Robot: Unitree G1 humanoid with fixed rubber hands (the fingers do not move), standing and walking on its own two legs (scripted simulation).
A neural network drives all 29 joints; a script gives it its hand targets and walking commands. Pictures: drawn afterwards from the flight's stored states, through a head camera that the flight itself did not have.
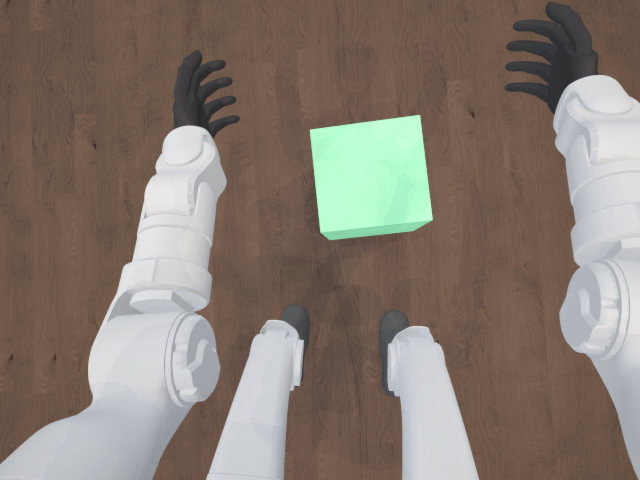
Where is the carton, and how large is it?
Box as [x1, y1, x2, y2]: [310, 115, 432, 239]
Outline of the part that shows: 419,115 310,130 320,232 329,239 409,231 419,227 432,219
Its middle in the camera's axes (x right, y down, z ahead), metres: +0.10 -0.12 +0.85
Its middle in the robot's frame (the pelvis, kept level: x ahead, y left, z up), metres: +0.52 -0.02 -0.53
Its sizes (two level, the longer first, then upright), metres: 0.210 0.200 0.250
